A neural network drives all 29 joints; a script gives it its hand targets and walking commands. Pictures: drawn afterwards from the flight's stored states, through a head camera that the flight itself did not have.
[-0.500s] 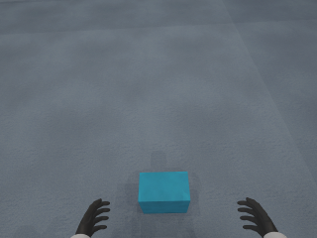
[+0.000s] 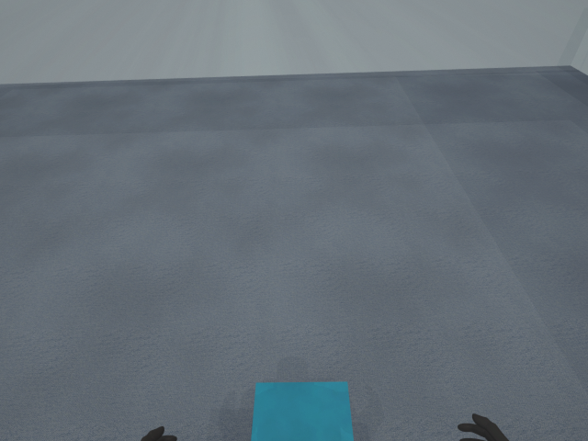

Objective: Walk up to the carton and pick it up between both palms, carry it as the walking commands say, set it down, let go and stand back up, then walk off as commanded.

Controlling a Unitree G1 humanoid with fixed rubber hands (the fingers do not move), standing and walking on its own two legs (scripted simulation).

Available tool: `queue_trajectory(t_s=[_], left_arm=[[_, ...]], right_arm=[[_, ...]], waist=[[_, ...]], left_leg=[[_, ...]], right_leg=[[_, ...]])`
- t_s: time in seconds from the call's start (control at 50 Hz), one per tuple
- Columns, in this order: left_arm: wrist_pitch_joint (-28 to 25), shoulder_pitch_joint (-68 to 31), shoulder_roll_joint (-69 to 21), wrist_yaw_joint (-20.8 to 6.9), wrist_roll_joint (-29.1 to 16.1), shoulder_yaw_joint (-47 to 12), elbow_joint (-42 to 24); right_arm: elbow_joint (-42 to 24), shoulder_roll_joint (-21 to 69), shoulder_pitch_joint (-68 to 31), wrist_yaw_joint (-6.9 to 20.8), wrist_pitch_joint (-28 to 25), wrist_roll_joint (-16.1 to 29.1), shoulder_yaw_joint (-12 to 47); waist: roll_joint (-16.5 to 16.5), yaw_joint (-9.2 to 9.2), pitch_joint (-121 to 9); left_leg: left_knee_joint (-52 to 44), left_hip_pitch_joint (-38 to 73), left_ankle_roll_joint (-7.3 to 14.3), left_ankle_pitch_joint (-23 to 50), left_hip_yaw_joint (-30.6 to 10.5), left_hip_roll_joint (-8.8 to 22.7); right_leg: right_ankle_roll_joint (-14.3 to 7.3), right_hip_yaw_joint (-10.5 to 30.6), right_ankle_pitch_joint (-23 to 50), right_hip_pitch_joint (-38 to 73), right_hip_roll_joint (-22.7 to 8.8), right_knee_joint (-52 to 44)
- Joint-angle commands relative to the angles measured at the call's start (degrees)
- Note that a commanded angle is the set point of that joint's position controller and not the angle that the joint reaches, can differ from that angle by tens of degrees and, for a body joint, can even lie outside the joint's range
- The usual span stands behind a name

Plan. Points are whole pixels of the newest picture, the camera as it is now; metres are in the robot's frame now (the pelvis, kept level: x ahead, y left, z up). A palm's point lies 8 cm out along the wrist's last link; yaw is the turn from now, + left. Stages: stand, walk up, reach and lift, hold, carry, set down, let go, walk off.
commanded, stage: stand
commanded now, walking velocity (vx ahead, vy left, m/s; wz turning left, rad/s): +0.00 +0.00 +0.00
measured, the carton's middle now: (302, 429) +0.37 +0.03 -0.63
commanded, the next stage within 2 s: walk off in 1.70 s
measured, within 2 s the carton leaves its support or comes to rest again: neither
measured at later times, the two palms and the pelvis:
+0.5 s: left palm out of the picture +0.03 +0.27 -0.10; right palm out of the picture -0.01 -0.29 -0.11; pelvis -0.04 -0.01 +0.00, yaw -1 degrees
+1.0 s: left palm out of the picture -0.04 +0.28 -0.11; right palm out of the picture -0.07 -0.29 -0.12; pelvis -0.08 -0.01 +0.00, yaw -1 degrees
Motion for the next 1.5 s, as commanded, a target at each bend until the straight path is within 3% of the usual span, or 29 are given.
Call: queue_trajectory(t_s=[0.0, 0.18, 0.38, 0.64, 1.16, 1.48], left_arm=[[-4.2, -3.5, 10.7, 1.0, 0.2, 4.6, -4.1], [-6.0, -2.7, 12.2, 1.0, 0.0, 5.6, 0.8], [-6.8, -2.8, 14.6, 0.8, -0.1, 5.7, 5.0], [-6.8, -2.0, 15.3, 0.5, -0.1, 4.5, 10.9], [-6.0, -3.7, 17.3, 0.4, -0.5, 2.7, 19.2], [-5.9, -6.4, 17.2, 0.4, -0.8, 1.8, 21.9]], right_arm=[[-3.5, -12.4, -1.2, -1.2, -4.2, -0.7, -4.3], [1.1, -14.0, -1.3, -1.6, -5.9, -0.9, -4.3], [6.7, -15.4, 0.9, -1.3, -6.6, -0.7, -3.4], [13.1, -15.8, 3.0, -1.0, -6.9, -0.4, -3.0], [18.6, -18.1, 1.1, -0.8, -5.7, 0.6, -2.5], [20.4, -18.9, -2.4, -0.8, -5.5, 1.0, -2.1]], waist=[[0.9, -0.95, -3.5], [1.2, -0.27, 7.2], [-1.3, -0.17, 9.4], [-1.2, 0.10, 8.6], [-0.2, 0.56, 10.2], [-0.3, 0.78, 8.4]], left_leg=[[-4.2, -2.4, 0.3, 32.7, -1.6, 4.7], [-9.6, -8.3, 1.1, 17.8, -4.4, 5.6], [-11.0, -9.6, 2.2, 4.4, -4.3, 4.5], [-11.3, -11.6, 3.5, -1.9, -5.8, 4.8], [-12.3, -13.6, 4.4, -7.9, -7.4, 5.4], [-13.7, -12.1, 4.0, -4.6, -7.8, 6.1]], right_leg=[[-0.2, 3.1, 28.7, 0.8, -5.6, -3.3], [-1.4, 6.2, 14.5, -4.1, -5.8, -7.0], [-2.1, 11.0, -0.6, -7.1, -7.0, -12.4], [-2.3, 12.5, -9.3, -8.1, -7.0, -12.9], [-2.2, 12.3, -13.6, -8.8, -7.4, -13.6], [-2.0, 11.3, -7.5, -5.8, -7.7, -12.7]])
